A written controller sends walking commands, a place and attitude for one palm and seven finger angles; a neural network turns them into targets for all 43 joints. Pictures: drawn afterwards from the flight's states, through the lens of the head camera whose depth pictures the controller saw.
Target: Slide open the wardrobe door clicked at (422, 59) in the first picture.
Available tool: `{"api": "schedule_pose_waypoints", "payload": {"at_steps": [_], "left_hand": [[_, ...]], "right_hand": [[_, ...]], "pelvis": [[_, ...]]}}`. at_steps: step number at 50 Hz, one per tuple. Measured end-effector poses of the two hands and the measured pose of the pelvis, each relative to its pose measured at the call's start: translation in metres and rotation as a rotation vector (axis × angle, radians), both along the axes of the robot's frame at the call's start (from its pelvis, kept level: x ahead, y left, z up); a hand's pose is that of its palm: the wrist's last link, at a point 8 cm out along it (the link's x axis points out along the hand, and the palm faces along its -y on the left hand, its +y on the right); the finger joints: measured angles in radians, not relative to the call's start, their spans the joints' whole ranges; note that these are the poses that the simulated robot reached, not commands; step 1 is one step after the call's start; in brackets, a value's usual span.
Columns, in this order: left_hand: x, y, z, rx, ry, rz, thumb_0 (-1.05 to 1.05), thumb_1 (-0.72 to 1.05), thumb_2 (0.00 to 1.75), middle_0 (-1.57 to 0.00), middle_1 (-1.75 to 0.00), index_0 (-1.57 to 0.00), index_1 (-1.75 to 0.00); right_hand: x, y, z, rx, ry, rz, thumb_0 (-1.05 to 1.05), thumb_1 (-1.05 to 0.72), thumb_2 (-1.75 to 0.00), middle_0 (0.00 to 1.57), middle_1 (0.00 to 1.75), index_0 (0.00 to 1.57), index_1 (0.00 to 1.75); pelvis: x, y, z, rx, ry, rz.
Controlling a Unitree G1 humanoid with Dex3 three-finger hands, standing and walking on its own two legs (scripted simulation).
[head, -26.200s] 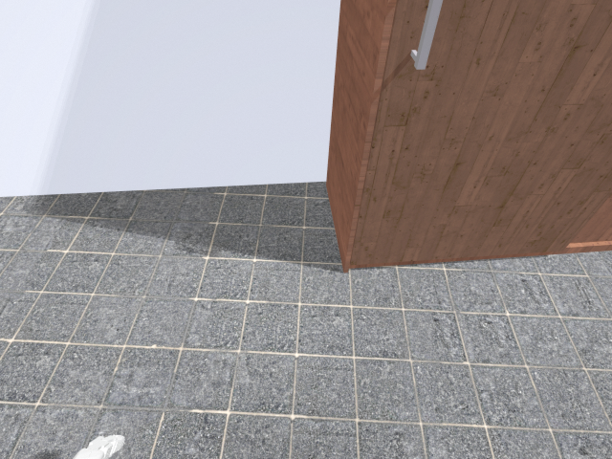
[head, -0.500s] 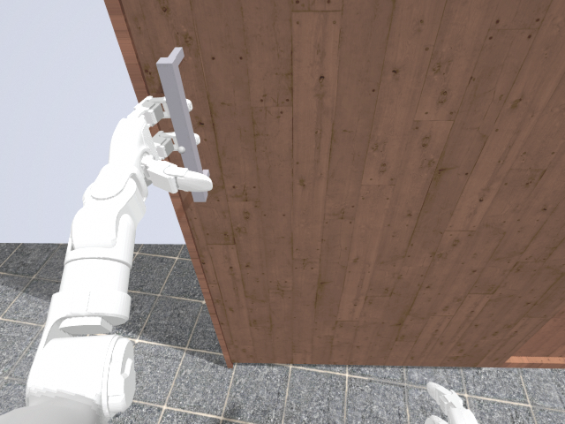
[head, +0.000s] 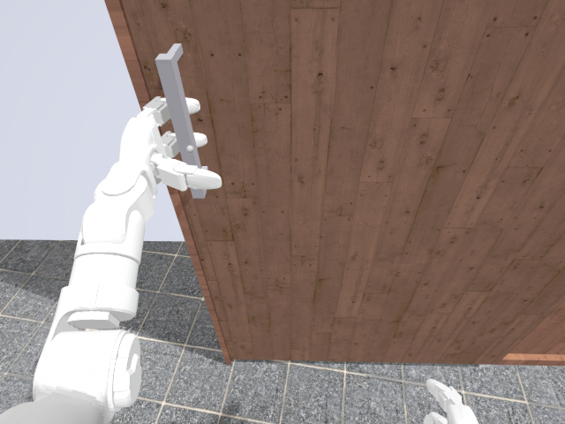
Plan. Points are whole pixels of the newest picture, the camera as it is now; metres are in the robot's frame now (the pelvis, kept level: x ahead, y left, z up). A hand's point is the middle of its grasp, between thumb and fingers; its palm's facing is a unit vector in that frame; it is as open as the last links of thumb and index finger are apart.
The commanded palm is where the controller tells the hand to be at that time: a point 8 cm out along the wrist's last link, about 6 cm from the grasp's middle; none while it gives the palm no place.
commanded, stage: slide the fingers in behind the handle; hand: left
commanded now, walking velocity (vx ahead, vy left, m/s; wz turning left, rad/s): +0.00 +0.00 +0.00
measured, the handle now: (188, 128) +0.47 +0.17 +0.21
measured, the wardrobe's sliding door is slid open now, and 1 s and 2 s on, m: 0.00 0.00 0.00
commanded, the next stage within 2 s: grip the handle and tug to test in 0.42 s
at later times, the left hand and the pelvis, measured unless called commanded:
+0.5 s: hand (186, 151) +0.41 +0.16 +0.21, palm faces +0.03 -1.00 +0.01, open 14.0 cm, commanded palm +0.39 +0.21 +0.21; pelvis +0.01 +0.01 +0.00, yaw +0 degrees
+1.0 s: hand (191, 147) +0.41 +0.15 +0.22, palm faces +0.03 -1.00 +0.02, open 8.8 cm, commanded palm +0.39 +0.21 +0.21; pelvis +0.01 +0.01 +0.00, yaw +0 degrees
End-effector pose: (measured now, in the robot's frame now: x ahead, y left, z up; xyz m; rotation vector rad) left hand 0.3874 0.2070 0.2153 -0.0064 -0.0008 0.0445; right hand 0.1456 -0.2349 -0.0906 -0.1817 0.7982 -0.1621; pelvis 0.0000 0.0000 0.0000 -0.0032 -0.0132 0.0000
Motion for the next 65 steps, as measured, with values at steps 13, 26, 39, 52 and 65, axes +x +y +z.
{"api": "schedule_pose_waypoints", "payload": {"at_steps": [13, 26, 39, 52, 65], "left_hand": [[0.009, 0.010, -0.002, -0.004, -0.016, 0.016, -0.01, -0.50, 0.30, -0.30, -1.20, -0.30, -1.20], [-0.002, 0.004, -0.003, -0.007, -0.009, -0.013, -0.01, -0.50, 0.30, -0.30, -1.20, -0.30, -1.20], [0.005, 0.008, 0.000, 0.003, 0.000, 0.012, -0.01, -0.25, 0.41, -0.32, -1.24, -0.33, -1.23], [0.003, 0.000, 0.000, -0.014, -0.015, -0.005, 0.00, 0.32, 0.65, -0.38, -1.32, -0.39, -1.32], [0.003, -0.004, 0.000, -0.002, -0.011, -0.005, 0.01, 0.70, 0.83, -0.38, -1.37, -0.37, -1.36]], "right_hand": [[-0.013, 0.001, -0.005, 0.001, 0.041, -0.026, 0.02, -0.90, -0.90, 0.21, 0.30, 0.20, 0.30], [0.003, 0.009, -0.001, 0.005, 0.008, -0.003, 0.02, -0.90, -0.90, 0.21, 0.30, 0.20, 0.30], [0.007, 0.014, 0.003, 0.006, -0.003, 0.009, 0.01, -0.90, -0.90, 0.21, 0.30, 0.20, 0.30], [-0.006, 0.005, -0.004, 0.005, 0.034, -0.014, 0.02, -0.90, -0.90, 0.21, 0.30, 0.20, 0.30], [0.000, 0.000, 0.000, 0.001, 0.012, -0.016, 0.02, -0.90, -0.90, 0.21, 0.30, 0.20, 0.30]], "pelvis": [[0.004, 0.004, 0.000, 0.000, 0.010, -0.012], [0.006, 0.009, 0.000, -0.001, -0.002, -0.005], [0.004, 0.007, 0.001, -0.002, 0.004, -0.005], [0.006, 0.006, 0.001, 0.000, 0.000, -0.010], [0.006, 0.003, 0.001, 0.000, -0.002, -0.011]]}}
